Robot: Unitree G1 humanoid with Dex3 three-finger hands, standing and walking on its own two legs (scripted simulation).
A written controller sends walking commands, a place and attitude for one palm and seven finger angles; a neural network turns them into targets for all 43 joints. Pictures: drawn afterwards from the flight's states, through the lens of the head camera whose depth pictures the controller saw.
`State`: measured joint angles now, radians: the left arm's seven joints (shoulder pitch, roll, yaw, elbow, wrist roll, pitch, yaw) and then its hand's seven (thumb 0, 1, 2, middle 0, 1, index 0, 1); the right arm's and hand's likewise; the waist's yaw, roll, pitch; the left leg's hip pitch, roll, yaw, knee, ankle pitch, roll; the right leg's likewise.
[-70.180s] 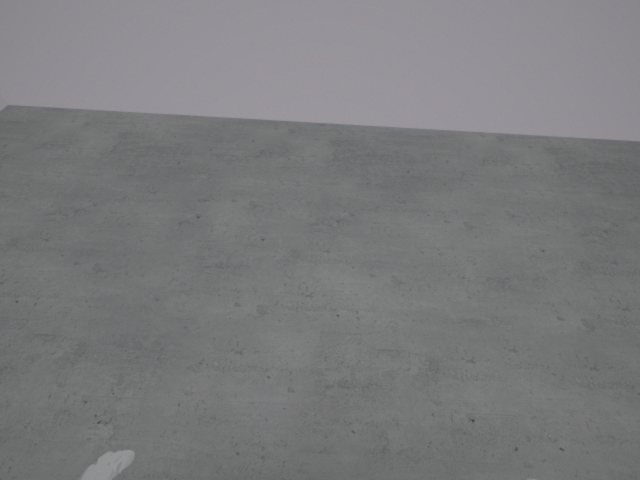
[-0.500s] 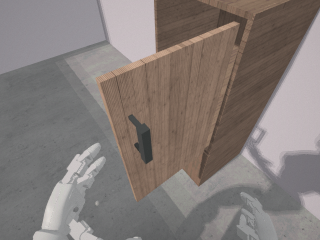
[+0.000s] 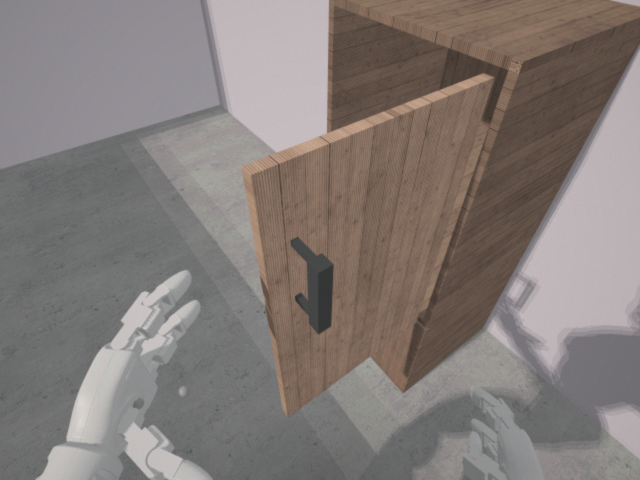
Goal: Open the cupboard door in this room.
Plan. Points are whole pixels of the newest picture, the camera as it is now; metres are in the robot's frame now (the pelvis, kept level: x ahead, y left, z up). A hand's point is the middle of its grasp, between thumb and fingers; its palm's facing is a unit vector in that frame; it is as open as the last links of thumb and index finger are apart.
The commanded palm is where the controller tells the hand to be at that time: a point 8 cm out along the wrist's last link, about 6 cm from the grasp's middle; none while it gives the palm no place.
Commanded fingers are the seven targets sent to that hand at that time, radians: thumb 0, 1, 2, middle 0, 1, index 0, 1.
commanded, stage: draw the hand back to the body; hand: left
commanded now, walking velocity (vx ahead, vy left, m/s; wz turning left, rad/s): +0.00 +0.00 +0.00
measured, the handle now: (310, 286) +0.33 +0.04 +0.10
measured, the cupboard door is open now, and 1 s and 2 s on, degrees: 91 91 91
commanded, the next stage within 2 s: step back with the hand held close in 1.18 s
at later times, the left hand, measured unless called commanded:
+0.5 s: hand (109, 333) +0.21 +0.22 +0.16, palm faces +0.33 -0.87 -0.36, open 12.8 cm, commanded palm +0.16 +0.27 +0.19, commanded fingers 0.00 0.41 0.69 -0.18 -0.30 -0.18 -0.30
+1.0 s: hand (91, 286) +0.24 +0.24 +0.20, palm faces +0.44 -0.81 -0.39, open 7.7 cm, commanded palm +0.19 +0.28 +0.21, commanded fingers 0.00 0.90 0.90 -0.20 -0.30 -0.20 -0.30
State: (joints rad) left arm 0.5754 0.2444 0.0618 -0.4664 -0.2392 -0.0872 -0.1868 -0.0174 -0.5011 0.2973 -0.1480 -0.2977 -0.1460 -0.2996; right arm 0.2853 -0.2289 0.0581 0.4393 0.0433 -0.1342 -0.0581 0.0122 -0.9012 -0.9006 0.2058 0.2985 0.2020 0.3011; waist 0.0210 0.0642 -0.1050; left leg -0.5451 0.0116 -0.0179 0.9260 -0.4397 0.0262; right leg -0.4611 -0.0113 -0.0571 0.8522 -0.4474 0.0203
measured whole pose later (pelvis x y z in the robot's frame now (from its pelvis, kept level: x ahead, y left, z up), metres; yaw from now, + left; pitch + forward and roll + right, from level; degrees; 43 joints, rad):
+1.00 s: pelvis +0.04 -0.02 +0.05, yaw -2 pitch -3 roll +0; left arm 0.46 0.33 0.32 -0.40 -0.07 -0.04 0.12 0.01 0.84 0.87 -0.20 -0.30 -0.20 -0.30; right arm 0.18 -0.24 0.01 0.62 -0.01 -0.08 -0.08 0.01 -0.90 -0.90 0.21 0.30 0.20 0.30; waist 0.07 0.06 0.01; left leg -0.12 0.02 0.02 0.45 -0.27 0.00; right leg -0.07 0.00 -0.02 0.41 -0.29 0.00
